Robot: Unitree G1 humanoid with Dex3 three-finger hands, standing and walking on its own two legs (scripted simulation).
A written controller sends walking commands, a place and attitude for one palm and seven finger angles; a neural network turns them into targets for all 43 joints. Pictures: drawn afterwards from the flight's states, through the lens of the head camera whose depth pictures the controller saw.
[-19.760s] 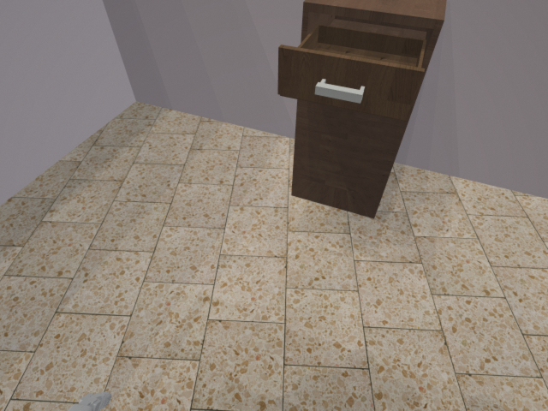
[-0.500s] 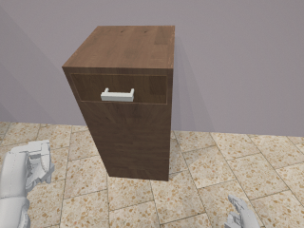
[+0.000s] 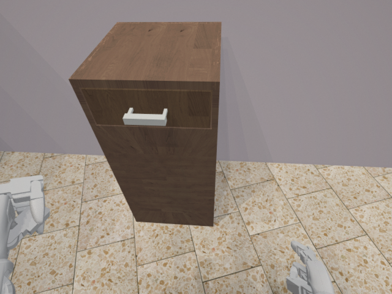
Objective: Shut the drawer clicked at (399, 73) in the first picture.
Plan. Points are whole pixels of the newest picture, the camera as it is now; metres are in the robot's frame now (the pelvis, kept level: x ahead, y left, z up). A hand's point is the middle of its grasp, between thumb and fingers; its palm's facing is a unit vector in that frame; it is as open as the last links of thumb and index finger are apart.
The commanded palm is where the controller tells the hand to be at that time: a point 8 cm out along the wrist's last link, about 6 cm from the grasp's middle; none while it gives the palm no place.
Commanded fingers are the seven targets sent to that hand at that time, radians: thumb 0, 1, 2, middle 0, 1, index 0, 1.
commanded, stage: step back with the hand held close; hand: left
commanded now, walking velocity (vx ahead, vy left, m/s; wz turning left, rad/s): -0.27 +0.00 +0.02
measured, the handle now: (146, 115) +0.59 +0.21 +0.03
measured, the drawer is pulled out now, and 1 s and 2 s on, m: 0.00 0.00 0.00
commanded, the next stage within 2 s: stop stepping back and stand still in 1.04 s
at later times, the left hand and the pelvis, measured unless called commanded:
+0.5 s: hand out of the picture +0.11 +0.27 +0.15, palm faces +0.35 -0.81 -0.48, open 3.2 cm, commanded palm +0.05 +0.31 +0.17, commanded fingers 0.00 0.90 0.90 -1.40 -1.60 -1.40 -1.60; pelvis -0.08 +0.03 -0.01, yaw +0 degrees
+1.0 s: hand out of the picture +0.03 +0.27 +0.15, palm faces +0.28 -0.85 -0.44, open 3.2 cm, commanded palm -0.03 +0.32 +0.17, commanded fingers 0.00 0.90 0.90 -1.40 -1.60 -1.40 -1.60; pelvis -0.17 +0.04 -0.02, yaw -2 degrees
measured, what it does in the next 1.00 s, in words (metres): walks backwards: right foot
